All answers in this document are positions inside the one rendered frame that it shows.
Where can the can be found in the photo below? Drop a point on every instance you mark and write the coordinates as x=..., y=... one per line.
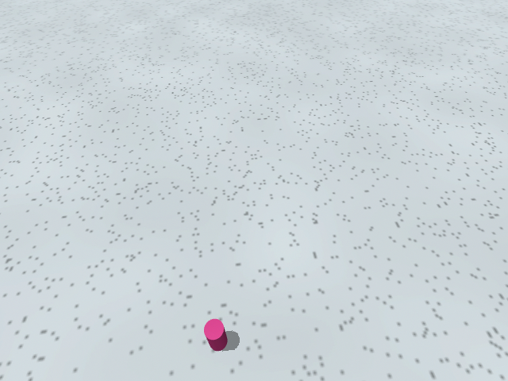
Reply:
x=215, y=334

